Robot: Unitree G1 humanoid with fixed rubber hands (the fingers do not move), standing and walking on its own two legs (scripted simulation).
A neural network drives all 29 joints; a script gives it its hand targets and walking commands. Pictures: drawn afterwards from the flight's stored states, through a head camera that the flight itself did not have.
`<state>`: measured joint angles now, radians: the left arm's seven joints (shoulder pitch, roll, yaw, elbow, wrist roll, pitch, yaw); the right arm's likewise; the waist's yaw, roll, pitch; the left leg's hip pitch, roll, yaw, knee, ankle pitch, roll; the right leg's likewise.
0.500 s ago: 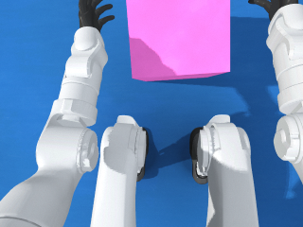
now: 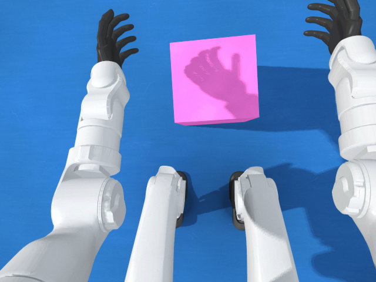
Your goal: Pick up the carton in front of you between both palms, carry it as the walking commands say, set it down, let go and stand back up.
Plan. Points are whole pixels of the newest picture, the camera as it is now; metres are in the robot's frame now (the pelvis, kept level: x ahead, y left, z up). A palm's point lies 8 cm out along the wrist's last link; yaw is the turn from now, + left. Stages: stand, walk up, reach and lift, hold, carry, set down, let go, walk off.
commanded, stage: set down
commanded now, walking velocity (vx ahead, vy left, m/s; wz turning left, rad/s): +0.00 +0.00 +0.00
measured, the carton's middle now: (213, 89) +0.50 -0.02 -0.40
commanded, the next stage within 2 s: let go in 0.30 s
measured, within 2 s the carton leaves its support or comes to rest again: neither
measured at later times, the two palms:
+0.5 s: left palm (62, 50) +0.48 +0.18 +0.02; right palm out of the picture +0.49 -0.23 +0.02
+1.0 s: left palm out of the picture +0.33 +0.23 +0.15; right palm out of the picture +0.33 -0.23 +0.14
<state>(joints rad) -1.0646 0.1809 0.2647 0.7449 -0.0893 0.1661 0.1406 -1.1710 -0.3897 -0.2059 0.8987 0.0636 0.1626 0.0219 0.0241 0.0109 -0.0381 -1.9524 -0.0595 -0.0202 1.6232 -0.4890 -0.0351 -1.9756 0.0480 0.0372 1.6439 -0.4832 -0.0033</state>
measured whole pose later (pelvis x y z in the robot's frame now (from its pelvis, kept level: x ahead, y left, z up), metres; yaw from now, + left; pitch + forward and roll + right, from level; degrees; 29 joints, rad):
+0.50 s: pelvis +0.03 +0.00 +0.13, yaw -1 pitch +44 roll +1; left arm -0.80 0.14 0.28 0.70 0.07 0.12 0.04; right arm -0.91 -0.28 -0.28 0.83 -0.09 0.12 0.04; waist 0.02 0.00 -0.10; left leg -1.48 -0.04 -0.05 1.06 -0.34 -0.03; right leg -1.50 0.05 0.04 1.07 -0.33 -0.01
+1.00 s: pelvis +0.11 +0.01 +0.23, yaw -2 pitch +19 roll +0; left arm 0.03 0.17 0.08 0.51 0.00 -0.02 -0.04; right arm -0.03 -0.20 -0.11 0.56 -0.01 -0.02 0.04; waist 0.02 0.02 -0.06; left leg -0.63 -0.03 -0.05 0.60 -0.29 0.01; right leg -0.64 0.03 0.05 0.59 -0.28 0.00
